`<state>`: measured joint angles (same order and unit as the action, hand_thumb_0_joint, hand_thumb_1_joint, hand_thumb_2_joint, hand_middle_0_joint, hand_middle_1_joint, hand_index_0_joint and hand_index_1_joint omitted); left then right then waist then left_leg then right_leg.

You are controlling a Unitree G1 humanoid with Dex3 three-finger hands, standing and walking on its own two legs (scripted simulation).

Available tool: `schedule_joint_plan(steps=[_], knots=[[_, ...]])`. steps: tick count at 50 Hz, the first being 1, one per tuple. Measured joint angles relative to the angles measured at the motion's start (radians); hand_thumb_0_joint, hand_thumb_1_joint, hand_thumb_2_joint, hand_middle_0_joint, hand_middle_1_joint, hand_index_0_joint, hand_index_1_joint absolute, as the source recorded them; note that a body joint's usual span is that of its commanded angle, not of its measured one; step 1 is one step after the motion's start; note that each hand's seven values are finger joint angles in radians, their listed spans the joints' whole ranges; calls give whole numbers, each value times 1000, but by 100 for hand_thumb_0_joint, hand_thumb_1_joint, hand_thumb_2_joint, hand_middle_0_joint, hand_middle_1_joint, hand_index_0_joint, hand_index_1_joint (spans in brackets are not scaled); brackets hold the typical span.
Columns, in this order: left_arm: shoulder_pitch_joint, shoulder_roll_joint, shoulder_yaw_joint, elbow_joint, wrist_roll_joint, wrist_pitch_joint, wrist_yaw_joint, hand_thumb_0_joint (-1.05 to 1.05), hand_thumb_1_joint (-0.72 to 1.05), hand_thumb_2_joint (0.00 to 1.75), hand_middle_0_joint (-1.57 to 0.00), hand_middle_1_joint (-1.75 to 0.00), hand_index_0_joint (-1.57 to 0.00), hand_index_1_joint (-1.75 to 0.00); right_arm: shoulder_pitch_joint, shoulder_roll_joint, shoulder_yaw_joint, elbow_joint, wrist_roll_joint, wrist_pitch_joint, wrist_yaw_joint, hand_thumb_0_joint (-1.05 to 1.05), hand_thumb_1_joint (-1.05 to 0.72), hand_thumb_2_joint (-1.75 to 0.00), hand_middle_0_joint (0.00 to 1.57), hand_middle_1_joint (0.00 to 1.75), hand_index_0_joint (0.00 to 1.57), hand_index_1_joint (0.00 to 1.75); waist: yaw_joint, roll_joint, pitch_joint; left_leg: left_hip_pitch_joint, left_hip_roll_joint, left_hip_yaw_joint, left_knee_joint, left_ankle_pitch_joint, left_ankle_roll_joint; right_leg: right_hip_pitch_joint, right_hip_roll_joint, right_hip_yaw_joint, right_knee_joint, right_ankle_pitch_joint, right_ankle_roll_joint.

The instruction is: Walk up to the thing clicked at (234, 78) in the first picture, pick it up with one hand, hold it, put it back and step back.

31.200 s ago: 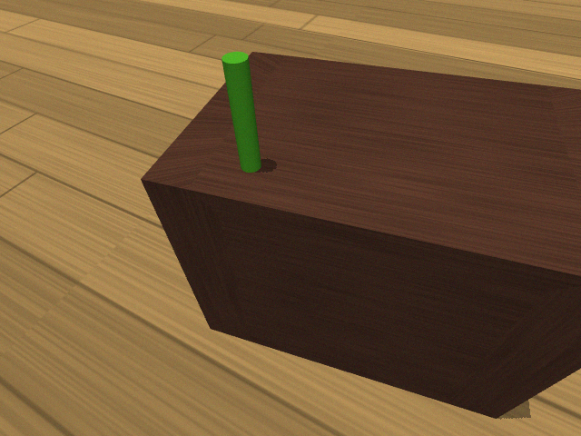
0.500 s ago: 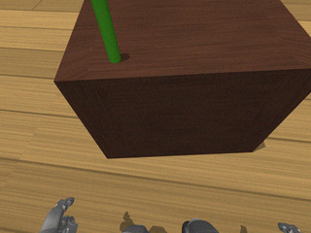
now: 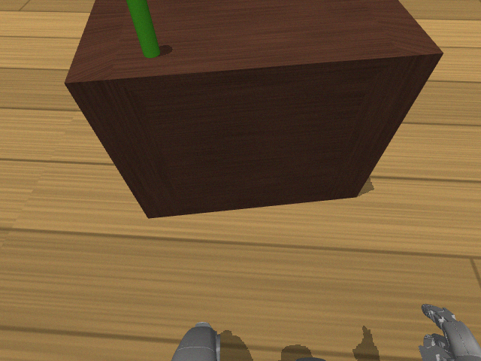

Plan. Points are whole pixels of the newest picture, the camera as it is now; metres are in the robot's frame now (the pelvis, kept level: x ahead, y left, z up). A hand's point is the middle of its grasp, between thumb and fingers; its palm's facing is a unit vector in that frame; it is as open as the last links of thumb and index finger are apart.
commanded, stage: step back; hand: left
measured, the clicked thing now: (138, 7) +0.82 +0.30 +0.12
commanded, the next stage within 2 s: stand in 1.82 s
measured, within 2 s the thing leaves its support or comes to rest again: neither
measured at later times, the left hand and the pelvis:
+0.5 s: hand out of the picture -0.05 +0.22 -0.13, palm faces +0.09 -0.94 -0.34, open 7.4 cm; pelvis -0.15 -0.04 +0.01, yaw +6 degrees
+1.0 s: hand out of the picture -0.24 +0.21 -0.12, palm faces +0.12 -0.89 -0.44, open 7.4 cm; pelvis -0.26 -0.08 +0.01, yaw +8 degrees
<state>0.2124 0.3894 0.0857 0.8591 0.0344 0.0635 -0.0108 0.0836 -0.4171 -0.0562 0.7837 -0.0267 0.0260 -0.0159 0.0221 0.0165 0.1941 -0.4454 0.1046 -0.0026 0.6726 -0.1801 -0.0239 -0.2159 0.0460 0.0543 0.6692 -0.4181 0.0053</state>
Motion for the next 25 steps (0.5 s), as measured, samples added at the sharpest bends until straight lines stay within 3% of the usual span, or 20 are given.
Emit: schedule_joint_plan(steps=[1,2,4,6,8,10,14,17,19,22,25], knots=[[0,-18,-5,2,6,-2,-5,1,91,89,-20,-30,-20,-30,2,-10,-5,7,5,9,-3,0,-90,-90,21,30,21,30,-12,34,0,-13,-3,-40,19,-33,11,0,15,-22,-1,13,-8],[9,-27,-12,-3,10,-2,-12,1,91,89,-20,-30,-20,-30,12,-9,-9,17,9,16,-8,0,-90,-90,21,30,21,30,-12,38,-15,-33,-36,-72,67,-132,16,-14,8,-27,10,19,-15],[26,-32,-20,-13,15,1,-16,1,91,89,-20,-30,-20,-30,38,4,-9,41,15,26,-17,0,-90,-90,21,30,21,30,14,2,-48,-66,-121,-86,239,-279,16,-43,-28,1,20,34,-27],[33,-39,-24,-19,14,3,-10,1,91,89,-20,-30,-20,-30,64,5,-2,56,24,25,-16,0,-90,-90,21,30,21,30,20,-15,-69,-75,-184,-104,377,-294,18,-54,-52,14,-12,70,-27],[22,-44,-21,-28,14,4,-4,1,91,89,-20,-30,-20,-30,92,2,4,61,27,15,-20,0,-90,-90,21,30,21,30,6,-12,-81,-67,-214,-117,451,-281,16,-71,-62,0,-39,102,-27],[0,-40,-17,-48,17,2,4,1,90,89,-20,-30,-20,-30,113,3,9,67,28,8,-24,0,-90,-90,21,30,20,30,-2,-7,-79,-28,-214,-112,445,-282,9,-97,-60,-18,-45,124,-30],[-63,-22,-12,-102,18,-4,22,1,90,89,-20,-30,-20,-30,139,21,17,81,18,3,-24,0,-90,-90,21,30,20,30,-21,-9,-48,91,-173,-61,231,-313,3,-153,-58,-72,-23,152,-38],[-113,-3,-14,-131,5,0,25,1,90,89,-20,-30,-20,-30,146,43,20,89,9,-9,-18,0,-90,-90,21,30,20,30,-31,-40,-17,190,-159,-15,-14,-202,25,-207,-78,-103,44,148,-35],[-132,12,-11,-127,-3,10,26,1,91,89,-20,-30,-20,-30,132,75,24,100,0,-7,-11,0,-90,-90,21,30,21,30,-13,-107,11,199,-190,17,-33,-170,48,-228,-97,-58,92,132,-31],[-119,-9,-21,-97,-8,30,24,1,91,89,-20,-30,-20,-30,137,70,32,88,-10,-6,-1,0,-90,-90,21,30,21,30,-36,-71,-12,165,-146,-15,-16,-150,58,-269,-5,-6,318,-83,-19],[-91,-12,-23,-80,-16,34,14,1,91,89,-20,-30,-20,-30,129,65,33,78,-15,-8,-9,0,-90,-90,21,30,21,30,-30,-61,-44,146,-109,-19,-61,-99,48,-278,55,70,515,-95,-18]])
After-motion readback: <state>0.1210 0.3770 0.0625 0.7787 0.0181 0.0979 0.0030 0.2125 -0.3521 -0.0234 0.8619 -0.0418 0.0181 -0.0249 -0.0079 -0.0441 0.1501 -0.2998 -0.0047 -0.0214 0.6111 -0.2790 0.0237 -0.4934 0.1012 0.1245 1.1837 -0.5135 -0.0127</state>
